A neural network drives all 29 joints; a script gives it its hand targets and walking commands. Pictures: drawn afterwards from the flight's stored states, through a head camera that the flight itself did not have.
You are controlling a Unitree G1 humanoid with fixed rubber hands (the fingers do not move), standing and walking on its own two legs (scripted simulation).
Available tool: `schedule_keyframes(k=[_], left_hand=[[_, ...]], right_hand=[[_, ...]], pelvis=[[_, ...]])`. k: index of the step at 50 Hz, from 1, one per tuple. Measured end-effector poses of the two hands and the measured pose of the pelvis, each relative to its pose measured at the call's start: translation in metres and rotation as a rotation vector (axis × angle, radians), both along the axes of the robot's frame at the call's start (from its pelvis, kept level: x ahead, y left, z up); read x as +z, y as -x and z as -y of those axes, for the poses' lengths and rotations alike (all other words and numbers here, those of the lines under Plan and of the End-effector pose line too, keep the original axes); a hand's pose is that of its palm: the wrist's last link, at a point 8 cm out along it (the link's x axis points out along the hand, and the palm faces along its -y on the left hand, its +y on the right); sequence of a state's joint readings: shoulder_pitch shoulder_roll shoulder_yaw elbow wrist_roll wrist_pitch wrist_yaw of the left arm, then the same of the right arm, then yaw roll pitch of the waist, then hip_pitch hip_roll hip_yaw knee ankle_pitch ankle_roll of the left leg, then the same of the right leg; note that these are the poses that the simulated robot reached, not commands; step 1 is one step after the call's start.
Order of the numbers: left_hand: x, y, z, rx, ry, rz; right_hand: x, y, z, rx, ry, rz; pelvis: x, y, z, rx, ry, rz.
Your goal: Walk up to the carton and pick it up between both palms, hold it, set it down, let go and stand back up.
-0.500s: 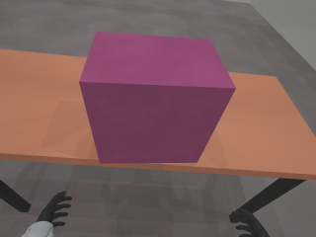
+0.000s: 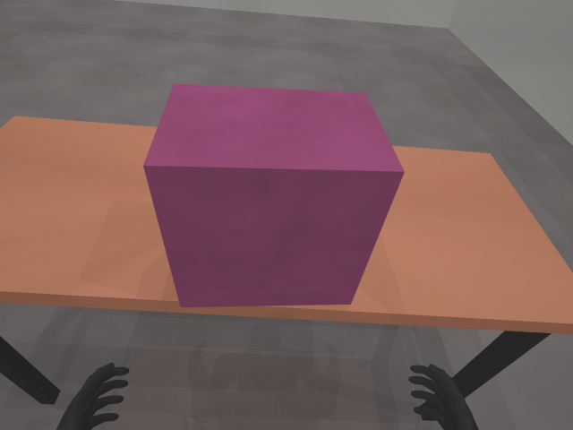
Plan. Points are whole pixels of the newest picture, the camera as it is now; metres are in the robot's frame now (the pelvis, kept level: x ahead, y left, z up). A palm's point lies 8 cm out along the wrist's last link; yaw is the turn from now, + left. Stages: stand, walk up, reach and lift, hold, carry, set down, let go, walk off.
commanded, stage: reach and lift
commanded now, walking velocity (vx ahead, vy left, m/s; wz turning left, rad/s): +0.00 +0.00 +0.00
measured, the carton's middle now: (270, 203) +0.44 +0.02 +0.09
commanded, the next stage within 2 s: none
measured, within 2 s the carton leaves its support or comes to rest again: neither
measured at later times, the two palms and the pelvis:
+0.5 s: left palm (83, 382) +0.20 +0.25 +0.01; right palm (460, 384) +0.18 -0.23 +0.02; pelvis +0.02 +0.00 +0.00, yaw -1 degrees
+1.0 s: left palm (95, 313) +0.25 +0.23 +0.08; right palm (467, 349) +0.21 -0.22 +0.07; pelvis +0.01 +0.00 +0.00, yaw -1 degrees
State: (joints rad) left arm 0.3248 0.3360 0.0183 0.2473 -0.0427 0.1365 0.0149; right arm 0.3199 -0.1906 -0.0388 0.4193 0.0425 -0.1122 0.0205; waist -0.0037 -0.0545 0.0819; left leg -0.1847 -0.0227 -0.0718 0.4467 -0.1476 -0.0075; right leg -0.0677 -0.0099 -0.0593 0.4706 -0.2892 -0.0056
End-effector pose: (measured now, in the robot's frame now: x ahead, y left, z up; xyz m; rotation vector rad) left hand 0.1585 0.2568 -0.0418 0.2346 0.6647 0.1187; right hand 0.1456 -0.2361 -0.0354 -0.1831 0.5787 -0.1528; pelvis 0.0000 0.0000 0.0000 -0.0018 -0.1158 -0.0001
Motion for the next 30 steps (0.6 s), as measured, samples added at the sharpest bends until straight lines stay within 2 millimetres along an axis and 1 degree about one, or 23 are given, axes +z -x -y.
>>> schedule_keyframes(k=[3,6,11,18,30], left_hand=[[0.005,-0.004,0.000,0.001,0.021,0.029],[0.010,-0.008,0.000,0.008,0.035,0.057],[0.021,-0.015,0.002,0.011,0.047,0.115],[0.035,-0.026,0.006,0.004,0.060,0.189],[0.067,-0.047,0.015,-0.023,0.088,0.344]], right_hand=[[0.007,0.002,-0.003,-0.012,-0.008,0.016],[0.015,0.000,-0.006,-0.019,-0.013,0.041],[0.028,-0.012,-0.009,-0.022,-0.035,0.090],[0.042,-0.026,-0.009,-0.030,-0.073,0.142],[0.072,-0.043,-0.009,-0.059,-0.138,0.283]], pelvis=[[0.000,0.000,-0.002,-0.004,0.001,-0.001],[0.001,-0.002,-0.004,-0.008,0.002,-0.004],[0.002,-0.005,-0.005,-0.009,0.003,-0.012],[0.003,-0.012,-0.004,-0.009,0.000,-0.030],[0.005,-0.021,-0.002,-0.009,-0.002,-0.047]])
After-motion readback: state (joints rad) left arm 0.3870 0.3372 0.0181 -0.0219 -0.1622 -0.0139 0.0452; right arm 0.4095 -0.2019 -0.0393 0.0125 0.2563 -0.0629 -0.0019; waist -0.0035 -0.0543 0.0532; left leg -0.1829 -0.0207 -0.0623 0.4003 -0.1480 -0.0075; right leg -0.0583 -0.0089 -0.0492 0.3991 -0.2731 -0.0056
